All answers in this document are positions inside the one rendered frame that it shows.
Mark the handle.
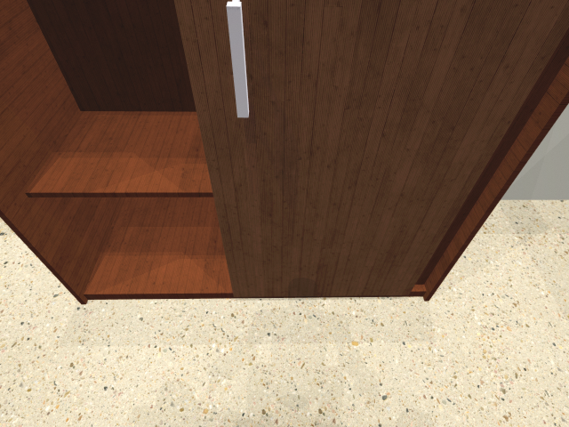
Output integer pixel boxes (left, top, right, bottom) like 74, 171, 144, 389
227, 0, 249, 117

